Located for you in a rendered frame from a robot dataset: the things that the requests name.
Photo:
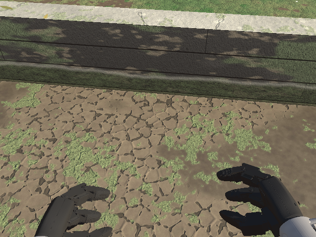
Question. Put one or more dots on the robot right forearm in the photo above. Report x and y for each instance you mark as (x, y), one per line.
(298, 227)

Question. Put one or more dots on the left robot hand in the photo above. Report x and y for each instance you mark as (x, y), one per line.
(63, 214)

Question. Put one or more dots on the right robot hand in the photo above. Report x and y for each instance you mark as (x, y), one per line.
(265, 192)

